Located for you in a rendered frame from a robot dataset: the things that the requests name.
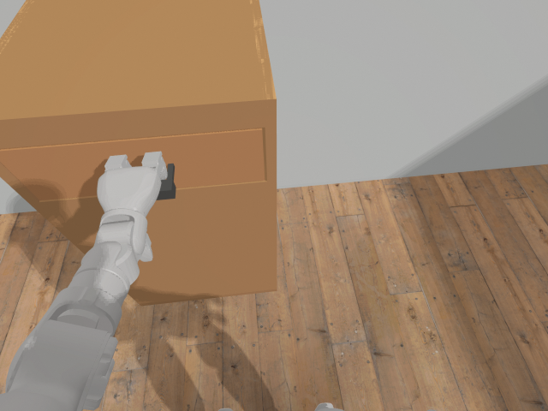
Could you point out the robot left hand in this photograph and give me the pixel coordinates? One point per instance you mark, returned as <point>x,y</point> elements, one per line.
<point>135,188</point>

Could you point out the left robot forearm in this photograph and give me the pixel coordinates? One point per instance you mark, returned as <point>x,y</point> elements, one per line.
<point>97,291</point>

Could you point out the robot left upper arm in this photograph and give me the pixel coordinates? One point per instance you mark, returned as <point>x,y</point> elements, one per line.
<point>66,368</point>

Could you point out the cabinet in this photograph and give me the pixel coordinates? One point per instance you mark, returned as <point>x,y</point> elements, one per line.
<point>88,70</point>

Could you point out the handle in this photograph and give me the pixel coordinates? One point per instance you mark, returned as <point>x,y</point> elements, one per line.
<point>168,187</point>

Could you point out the drawer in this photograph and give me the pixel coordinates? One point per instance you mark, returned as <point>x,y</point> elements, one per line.
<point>72,170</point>

